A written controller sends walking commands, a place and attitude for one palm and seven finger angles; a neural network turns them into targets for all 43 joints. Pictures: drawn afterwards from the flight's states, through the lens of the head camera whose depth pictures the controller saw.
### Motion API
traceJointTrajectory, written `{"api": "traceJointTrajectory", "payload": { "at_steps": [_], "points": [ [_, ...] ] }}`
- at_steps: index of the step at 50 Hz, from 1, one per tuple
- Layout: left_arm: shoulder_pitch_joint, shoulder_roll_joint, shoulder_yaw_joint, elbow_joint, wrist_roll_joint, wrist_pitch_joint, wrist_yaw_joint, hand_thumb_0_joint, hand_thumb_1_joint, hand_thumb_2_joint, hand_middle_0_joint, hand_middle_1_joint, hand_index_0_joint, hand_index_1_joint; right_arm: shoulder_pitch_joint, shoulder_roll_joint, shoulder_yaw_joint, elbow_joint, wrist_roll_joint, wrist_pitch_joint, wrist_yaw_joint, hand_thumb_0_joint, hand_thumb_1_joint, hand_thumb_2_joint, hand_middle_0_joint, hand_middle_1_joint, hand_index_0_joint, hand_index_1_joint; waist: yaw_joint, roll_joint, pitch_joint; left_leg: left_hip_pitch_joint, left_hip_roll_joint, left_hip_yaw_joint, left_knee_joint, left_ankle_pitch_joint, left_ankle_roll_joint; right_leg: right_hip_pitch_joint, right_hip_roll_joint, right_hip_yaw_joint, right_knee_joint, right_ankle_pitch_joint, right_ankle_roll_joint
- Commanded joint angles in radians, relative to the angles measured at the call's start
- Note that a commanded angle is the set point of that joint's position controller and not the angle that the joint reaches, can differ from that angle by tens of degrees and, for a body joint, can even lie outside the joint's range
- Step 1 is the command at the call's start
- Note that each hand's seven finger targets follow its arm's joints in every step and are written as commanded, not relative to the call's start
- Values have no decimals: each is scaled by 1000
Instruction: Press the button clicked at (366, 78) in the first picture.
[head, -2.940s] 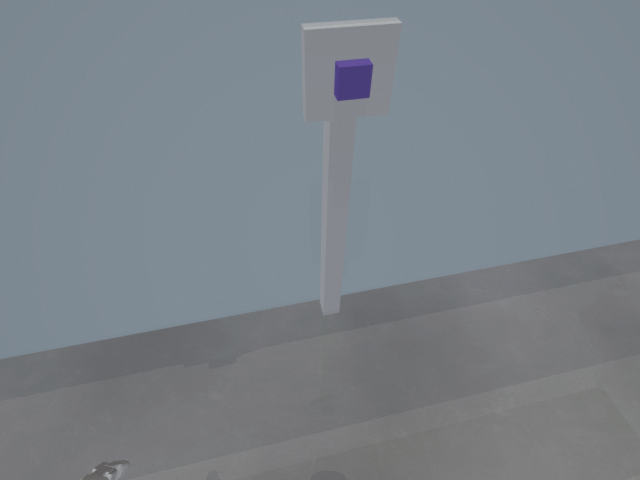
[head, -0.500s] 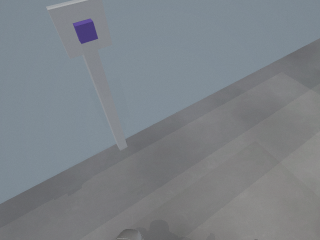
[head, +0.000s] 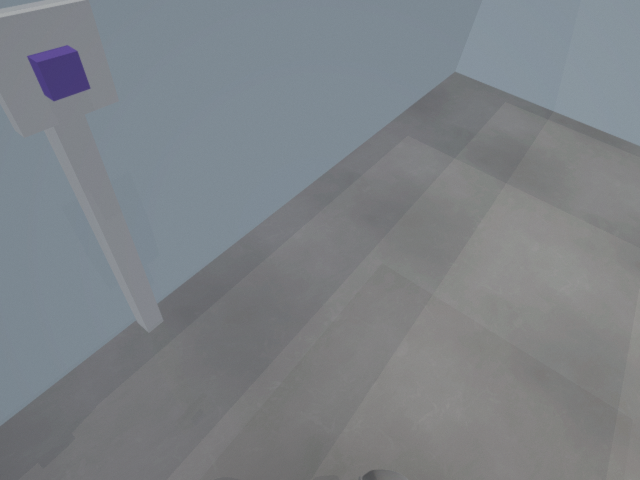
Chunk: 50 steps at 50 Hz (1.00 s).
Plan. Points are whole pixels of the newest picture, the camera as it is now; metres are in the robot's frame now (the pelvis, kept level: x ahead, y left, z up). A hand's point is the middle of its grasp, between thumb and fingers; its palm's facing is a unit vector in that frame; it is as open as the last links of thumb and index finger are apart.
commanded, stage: walk to a spot facing it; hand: left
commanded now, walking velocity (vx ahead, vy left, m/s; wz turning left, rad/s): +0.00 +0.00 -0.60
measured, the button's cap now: (59, 72) +0.65 +0.50 +0.13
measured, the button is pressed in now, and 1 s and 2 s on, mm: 0 0 0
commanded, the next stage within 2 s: turn to face it in 1.52 s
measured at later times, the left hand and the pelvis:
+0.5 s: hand out of the picture +0.13 +0.10 -0.16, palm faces -0.28 -0.93 -0.23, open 7.4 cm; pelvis +0.02 -0.06 +0.00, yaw -19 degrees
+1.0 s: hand (264, 346) +0.36 +0.11 -0.18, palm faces -0.49 -0.86 -0.17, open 7.4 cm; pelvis +0.23 -0.04 +0.00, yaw -36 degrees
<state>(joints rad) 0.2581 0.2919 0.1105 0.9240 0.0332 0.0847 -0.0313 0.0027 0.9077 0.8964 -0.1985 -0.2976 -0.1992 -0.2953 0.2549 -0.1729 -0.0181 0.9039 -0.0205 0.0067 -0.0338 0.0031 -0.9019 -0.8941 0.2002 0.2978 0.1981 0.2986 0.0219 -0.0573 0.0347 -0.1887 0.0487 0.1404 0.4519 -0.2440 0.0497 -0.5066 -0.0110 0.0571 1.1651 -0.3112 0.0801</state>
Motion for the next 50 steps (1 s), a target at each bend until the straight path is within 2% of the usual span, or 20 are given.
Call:
{"api": "traceJointTrajectory", "payload": {
  "at_steps": [1,8,10,13,14,15,16,17,21,28,33,35,36,37,38,39,40,43,46,50],
  "points": [
    [-82,22,-3,-92,-9,-16,-5,0,900,900,-200,-300,-200,-300,60,-201,-64,-42,0,-27,-14,0,-900,-900,200,300,200,300,-50,208,26,87,276,-206,-201,88,91,-105,-34,-39,-107,-50,8],
    [-125,-12,-18,-102,-11,-27,-4,0,900,900,-200,-300,-200,-300,75,-230,-93,-6,-7,-17,-1,0,-900,-900,200,300,200,300,-74,258,-42,80,324,-104,-119,186,91,73,-29,-128,-375,-138,-29],
    [-117,-21,-18,-102,-12,-35,-7,0,900,900,-200,-300,-200,-300,84,-239,-95,5,-11,-18,4,0,-900,-900,200,300,200,300,-69,251,-82,79,342,-83,-112,52,70,134,-18,-144,-457,-150,-50],
    [8,29,-5,-59,-7,-54,-2,0,900,900,-200,-300,-200,-300,65,-208,-90,10,-5,-11,17,0,-900,-900,200,300,200,300,6,121,-125,-144,299,38,102,-230,-39,475,-28,-143,-757,-17,-98],
    [93,144,15,-37,2,-70,12,0,900,900,-200,-300,-200,-300,59,-130,-68,-20,6,-5,26,0,-900,-900,200,300,200,300,53,-200,-134,-426,173,133,386,-390,-108,658,-261,199,-917,-248,-179],
    [148,207,24,-24,-15,-70,29,0,900,900,-200,-300,-200,-300,-73,-126,-53,-84,-8,-4,33,0,-900,-900,200,300,200,300,105,-299,-53,-604,82,20,586,-419,-126,580,-393,488,-1013,-241,-252],
    [133,183,19,-28,-20,-73,38,0,900,900,-200,-300,-200,-300,-107,-163,-65,-97,-11,-5,38,0,-900,-900,200,300,200,300,84,-162,5,-621,106,-81,636,-303,-106,517,-384,409,-1032,-308,-267],
    [93,166,21,-32,-19,-86,41,0,900,900,-200,-300,-200,-300,-120,-159,-67,-91,-9,-8,45,0,-900,-900,200,300,200,300,65,-196,19,-620,110,-92,665,-200,-101,502,-322,399,-1035,-294,-251],
    [49,67,-15,-32,-18,-126,32,0,900,900,-200,-300,-200,-300,-56,-146,-76,-30,-17,-21,54,0,-900,-900,200,300,200,300,-9,-53,76,-514,108,-83,621,-12,-133,413,-207,180,-964,98,-225],
    [158,67,-18,16,-9,-150,37,0,900,900,-200,-300,-200,-300,-152,-121,-69,-77,-8,-35,57,0,-900,-900,200,300,200,300,16,-69,58,-558,83,-80,515,28,-139,509,-200,214,-935,278,-260],
    [173,70,-19,38,-1,-146,49,0,900,900,-200,-300,-200,-300,-243,-99,-56,-118,0,-54,62,0,-900,-900,200,300,200,300,34,-87,73,-409,46,-75,303,-21,-105,468,-204,247,-888,362,-249],
    [116,90,-10,27,-4,-147,49,0,900,900,-200,-300,-200,-300,-145,-113,-59,-94,4,-67,53,0,-900,-900,200,300,200,300,-25,-86,34,-196,9,-57,168,-27,-87,397,-185,219,-799,463,-231],
    [95,86,-5,26,-10,-149,48,0,900,900,-200,-300,-200,-300,-6,-138,-65,-49,1,-74,39,0,-900,-900,200,300,200,300,-88,-48,-28,23,-12,-59,75,47,-77,323,-131,189,-654,519,-202],
    [105,53,-3,27,-20,-150,42,0,900,900,-200,-300,-200,-300,171,-217,-83,5,-5,-79,21,0,-900,-900,200,300,200,300,-151,70,-160,276,74,-118,31,57,-69,243,-56,136,-422,393,-169],
    [172,-19,-11,20,-31,-140,27,0,900,900,-200,-300,-200,-300,281,-351,-115,33,-14,-80,14,0,-900,-900,200,300,200,300,-162,434,-273,484,402,-502,-39,8,-5,-6,91,-15,-76,-190,-103],
    [154,-4,-13,10,-26,-137,26,0,900,900,-200,-300,-200,-300,282,-338,-96,27,-5,-69,11,0,-900,-900,200,300,200,300,-151,403,-254,394,472,-668,-185,-104,30,-81,76,37,92,-260,-108],
    [144,10,-6,20,-19,-131,25,0,900,900,-200,-300,-200,-300,153,-277,-82,3,-6,-65,11,0,-900,-900,200,300,200,300,-101,294,-147,240,462,-591,-248,-287,24,-93,6,48,164,-178,-113],
    [87,-23,-4,37,0,-108,-7,0,900,900,-200,-300,-200,-300,7,-125,-42,-15,-1,-89,9,0,-900,-900,200,300,200,300,-26,199,55,-62,330,-285,-275,-166,-40,-50,-84,-11,151,33,-94],
    [146,-70,-4,51,0,-73,-5,0,900,900,-200,-300,-200,-300,32,-94,-41,11,3,-100,2,0,-900,-900,200,300,200,300,14,211,27,-57,286,-115,-263,5,-61,-59,-73,-19,144,110,-77],
    [79,-82,5,19,7,-59,-7,0,900,900,-200,-300,-200,-300,96,-72,-53,33,5,-108,-1,0,-900,-900,200,300,200,300,6,143,38,22,281,-26,-274,93,-61,-191,-88,-30,132,212,-60]
  ]
}}
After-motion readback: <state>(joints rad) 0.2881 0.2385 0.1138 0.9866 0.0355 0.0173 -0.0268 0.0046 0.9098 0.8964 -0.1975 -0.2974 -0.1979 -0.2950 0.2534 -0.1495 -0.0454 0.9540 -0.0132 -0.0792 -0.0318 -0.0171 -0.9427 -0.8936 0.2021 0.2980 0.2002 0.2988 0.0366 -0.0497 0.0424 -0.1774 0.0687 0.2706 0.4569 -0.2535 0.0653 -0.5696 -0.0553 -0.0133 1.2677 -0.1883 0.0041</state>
